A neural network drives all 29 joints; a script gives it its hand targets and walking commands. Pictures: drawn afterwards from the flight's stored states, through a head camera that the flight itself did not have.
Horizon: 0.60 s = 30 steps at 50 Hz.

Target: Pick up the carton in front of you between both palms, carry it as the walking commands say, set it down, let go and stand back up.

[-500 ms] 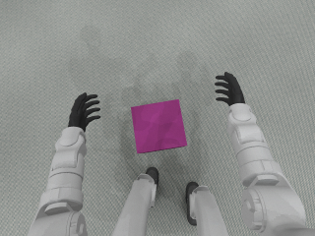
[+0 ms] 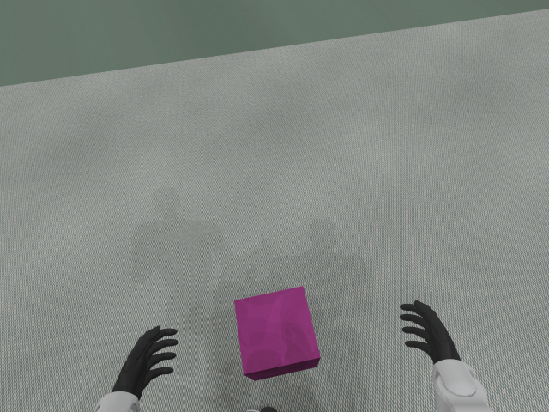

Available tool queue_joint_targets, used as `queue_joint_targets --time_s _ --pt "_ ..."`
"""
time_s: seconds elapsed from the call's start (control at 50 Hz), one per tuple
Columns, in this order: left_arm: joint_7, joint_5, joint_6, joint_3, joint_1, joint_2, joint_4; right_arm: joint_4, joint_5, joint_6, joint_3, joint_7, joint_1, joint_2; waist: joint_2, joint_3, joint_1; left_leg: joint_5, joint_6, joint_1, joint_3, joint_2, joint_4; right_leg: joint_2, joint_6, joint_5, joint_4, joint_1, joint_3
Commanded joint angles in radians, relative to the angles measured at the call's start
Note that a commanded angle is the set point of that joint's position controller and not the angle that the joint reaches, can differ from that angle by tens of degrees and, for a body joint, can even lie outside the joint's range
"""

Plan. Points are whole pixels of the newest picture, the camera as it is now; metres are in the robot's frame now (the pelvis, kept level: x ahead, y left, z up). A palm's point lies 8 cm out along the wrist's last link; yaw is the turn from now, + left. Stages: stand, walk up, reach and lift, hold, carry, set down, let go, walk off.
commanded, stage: let go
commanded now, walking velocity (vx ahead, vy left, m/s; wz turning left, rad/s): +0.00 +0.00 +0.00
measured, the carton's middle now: (277, 335) +0.34 +0.07 -0.64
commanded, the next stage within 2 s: stand in 0.62 s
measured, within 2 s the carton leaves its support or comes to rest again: neither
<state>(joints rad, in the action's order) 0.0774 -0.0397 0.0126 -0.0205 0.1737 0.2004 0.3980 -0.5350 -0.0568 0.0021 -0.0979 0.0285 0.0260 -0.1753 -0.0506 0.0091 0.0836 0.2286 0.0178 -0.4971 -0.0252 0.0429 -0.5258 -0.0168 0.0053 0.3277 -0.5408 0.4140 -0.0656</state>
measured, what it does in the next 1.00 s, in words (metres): stands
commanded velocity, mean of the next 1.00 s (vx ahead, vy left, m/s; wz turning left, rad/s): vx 0.00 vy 0.00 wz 0.00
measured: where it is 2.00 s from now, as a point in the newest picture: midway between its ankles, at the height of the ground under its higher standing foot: outside the picture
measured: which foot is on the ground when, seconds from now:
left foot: down 0.00-1.00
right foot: down 0.00-1.00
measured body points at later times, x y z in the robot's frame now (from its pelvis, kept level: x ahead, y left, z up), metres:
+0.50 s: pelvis +0.00 -0.02 +0.01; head +0.02 -0.03 +0.46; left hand +0.18 +0.22 -0.06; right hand +0.18 -0.26 -0.07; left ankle +0.01 +0.10 -0.73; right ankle -0.05 -0.13 -0.73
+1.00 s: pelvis +0.01 +0.00 +0.01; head +0.02 +0.02 +0.45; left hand +0.15 +0.29 -0.10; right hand +0.14 -0.30 -0.08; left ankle +0.01 +0.10 -0.73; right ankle -0.05 -0.12 -0.73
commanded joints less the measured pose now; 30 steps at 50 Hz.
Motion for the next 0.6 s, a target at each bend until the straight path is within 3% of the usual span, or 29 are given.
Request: queue_joint_targets --time_s 0.0,0.02,0.04,0.06,0.08,0.1,0.12,0.14,0.16,0.18,0.2,0.22,0.24,0.26,0.28,0.3,0.32,0.34,0.36,0.38,0.4,0.42,0.44,0.46,0.48,0.52,0.54,0.56,0.58 --pt "-0.004 0.000 -0.015 -0.036 0.003 0.093 -0.080 0.117 0.006 -0.019 0.015 -0.011 0.035 -0.065 0.129 -0.208 -0.022 -0.366 -0.036 0.396 -0.008 0.003 0.041 -0.022 0.011 -0.309 0.116 -0.059 0.034" --pt "-0.003 0.008 -0.005 -0.012 -0.010 0.104 -0.065 0.102 0.038 -0.013 0.004 -0.017 0.034 -0.070 0.048 -0.180 -0.064 -0.353 -0.040 0.398 -0.001 0.000 0.054 -0.012 0.006 -0.315 0.131 -0.079 0.021" --pt "-0.003 0.003 -0.001 -0.048 -0.012 0.127 -0.084 0.181 0.017 -0.009 0.022 -0.027 0.043 -0.083 0.138 -0.227 -0.066 -0.295 -0.039 0.437 0.010 0.005 0.061 -0.019 0.015 -0.294 0.143 -0.127 0.030" --pt "0.001 0.006 0.012 -0.043 -0.006 0.101 -0.061 0.129 0.011 0.009 -0.008 -0.031 0.089 -0.113 0.155 -0.149 -0.065 -0.257 -0.037 0.394 0.017 0.013 0.076 -0.021 0.013 -0.284 0.160 -0.144 0.031" --pt "0.003 0.021 0.025 -0.039 0.038 0.102 -0.032 0.134 0.020 0.012 0.024 -0.039 0.113 -0.072 0.132 -0.105 -0.048 -0.271 -0.033 0.401 0.022 0.016 0.075 0.000 0.008 -0.302 0.173 -0.140 0.017" --pt "-0.004 0.035 0.029 -0.060 0.045 0.140 -0.030 0.134 0.046 0.023 0.036 -0.042 0.157 -0.066 0.080 -0.100 -0.071 -0.269 -0.036 0.421 0.019 0.015 0.083 -0.006 0.020 -0.332 0.161 -0.157 0.020" --pt "-0.002 0.044 0.010 -0.080 0.016 0.158 -0.076 0.214 0.044 0.015 0.030 -0.054 0.065 -0.096 0.086 -0.115 -0.041 -0.260 -0.030 0.415 0.022 0.025 0.102 0.001 0.024 -0.348 0.169 -0.193 0.019" --pt "-0.004 0.036 0.028 -0.056 0.033 0.121 -0.018 0.136 0.067 0.025 0.078 -0.058 0.172 -0.060 0.074 -0.078 -0.056 -0.273 -0.029 0.414 0.036 0.028 0.094 0.010 0.019 -0.390 0.188 -0.194 0.000" --pt "-0.001 0.036 0.033 -0.034 0.045 0.114 -0.037 0.159 0.040 0.035 0.019 -0.058 0.180 -0.123 0.093 -0.076 -0.098 -0.268 -0.030 0.455 0.027 0.023 0.101 0.000 0.024 -0.427 0.169 -0.193 0.014" --pt "-0.001 0.051 0.042 -0.078 0.027 0.149 -0.050 0.203 0.057 0.042 0.045 -0.065 0.154 -0.118 0.057 -0.135 -0.063 -0.277 -0.037 0.486 0.030 0.025 0.093 0.015 0.022 -0.393 0.178 -0.244 0.015" --pt "-0.012 0.062 0.058 -0.069 0.044 0.156 -0.004 0.138 0.064 0.055 0.063 -0.068 0.208 -0.092 0.088 0.016 -0.069 -0.195 -0.030 0.441 0.030 0.018 0.110 0.014 0.016 -0.299 0.190 -0.187 0.021" --pt "-0.002 0.065 0.055 -0.072 -0.032 0.130 -0.082 0.176 0.041 0.054 0.035 -0.072 0.145 -0.134 0.064 0.026 -0.058 -0.188 -0.042 0.464 0.049 0.034 0.103 0.031 0.005 -0.260 0.224 -0.168 0.005" --pt "0.002 0.059 0.051 -0.074 0.007 0.134 -0.064 0.265 0.041 0.055 0.014 -0.075 0.071 -0.136 0.076 -0.068 -0.068 -0.290 -0.029 0.536 0.021 0.018 0.103 0.011 0.015 -0.381 0.194 -0.189 0.020" --pt "-0.005 0.050 0.055 -0.101 0.004 0.182 -0.033 0.230 0.054 0.058 0.051 -0.078 0.111 -0.127 0.094 0.013 -0.056 -0.216 -0.022 0.450 0.020 0.019 0.108 0.021 0.018 -0.345 0.203 -0.208 0.010" --pt "-0.003 0.053 0.069 -0.054 0.024 0.123 -0.057 0.190 0.056 0.080 0.044 -0.081 0.173 -0.128 0.084 0.000 -0.060 -0.214 -0.034 0.500 0.041 0.024 0.105 0.008 0.017 -0.314 0.196 -0.209 0.020" --pt "-0.001 0.052 0.081 -0.058 0.044 0.131 -0.024 0.201 0.091 0.089 0.115 -0.087 0.182 -0.058 0.089 0.013 -0.041 -0.251 -0.027 0.472 0.035 0.027 0.100 0.011 0.026 -0.357 0.211 -0.204 0.009" --pt "-0.003 0.075 0.089 -0.093 0.035 0.153 -0.039 0.210 0.064 0.092 0.029 -0.088 0.141 -0.110 0.055 -0.023 -0.056 -0.220 -0.034 0.477 0.040 0.023 0.109 0.026 0.028 -0.349 0.199 -0.240 0.011" --pt "-0.006 0.055 0.100 -0.031 0.053 0.089 -0.014 0.160 0.072 0.101 0.094 -0.079 0.176 -0.088 0.053 0.078 -0.052 -0.200 -0.032 0.471 0.041 0.027 0.110 0.026 0.014 -0.303 0.206 -0.201 0.012" --pt "-0.002 0.069 0.097 -0.073 0.018 0.146 -0.068 0.213 0.058 0.090 0.041 -0.081 0.176 -0.106 0.098 0.018 -0.065 -0.229 -0.030 0.481 0.035 0.026 0.092 0.036 0.023 -0.369 0.204 -0.202 0.003" --pt "-0.032 0.078 0.138 -0.067 0.032 0.164 -0.116 0.117 0.067 0.071 0.047 -0.066 0.212 -0.106 0.073 -0.058 -0.052 -0.226 -0.028 0.513 0.021 0.035 0.080 0.003 0.022 -0.395 0.158 -0.237 0.023" --pt "-0.038 0.071 0.156 -0.030 0.014 0.127 -0.076 0.164 0.045 0.056 0.006 -0.049 0.151 -0.148 0.058 0.020 -0.106 -0.170 -0.033 0.447 0.030 0.037 0.060 0.021 0.006 -0.395 0.161 -0.229 0.006" --pt "-0.043 0.055 0.155 -0.054 0.022 0.146 -0.109 0.187 0.043 0.056 0.017 -0.050 0.126 -0.139 0.124 -0.036 -0.074 -0.198 -0.028 0.465 0.020 0.033 0.060 0.015 0.020 -0.444 0.142 -0.242 0.018" --pt "-0.045 0.069 0.163 -0.059 0.011 0.158 -0.119 0.183 0.069 0.059 0.057 -0.048 0.162 -0.132 0.060 -0.035 -0.068 -0.217 -0.037 0.467 0.027 0.039 0.050 0.014 0.015 -0.429 0.141 -0.257 0.018" --pt "-0.055 0.062 0.172 -0.069 0.028 0.169 -0.110 0.148 0.070 0.066 0.079 -0.052 0.214 -0.095 0.107 -0.008 -0.069 -0.207 -0.030 0.444 0.017 0.037 0.059 0.015 0.022 -0.442 0.135 -0.230 0.020" --pt "-0.052 0.054 0.172 -0.047 0.054 0.143 -0.089 0.190 0.073 0.058 0.035 -0.047 0.123 -0.149 0.076 -0.038 -0.066 -0.249 -0.035 0.422 0.012 0.038 0.051 0.016 0.021 -0.478 0.127 -0.267 0.018" --pt "-0.059 0.064 0.179 -0.044 0.003 0.129 -0.119 0.154 0.051 0.070 0.028 -0.045 0.187 -0.138 0.087 -0.061 -0.081 -0.206 -0.030 0.471 0.017 0.031 0.047 0.017 0.008 -0.406 0.130 -0.230 0.019" --pt "-0.062 0.061 0.188 -0.062 0.024 0.159 -0.110 0.132 0.065 0.072 0.081 -0.046 0.195 -0.129 0.063 0.075 -0.059 -0.150 -0.033 0.420 0.021 0.033 0.057 0.015 0.008 -0.288 0.146 -0.191 0.025" --pt "-0.062 0.056 0.197 -0.039 0.024 0.145 -0.075 0.203 0.042 0.068 0.007 -0.049 0.135 -0.155 0.123 -0.003 -0.116 -0.161 -0.026 0.491 0.008 0.023 0.047 -0.001 0.006 -0.286 0.145 -0.147 0.036" --pt "-0.061 0.062 0.193 -0.058 -0.005 0.162 -0.143 0.144 0.059 0.077 0.082 -0.047 0.169 -0.118 0.068 0.039 -0.041 -0.179 -0.035 0.426 0.017 0.027 0.065 0.004 0.000 -0.277 0.151 -0.220 0.032"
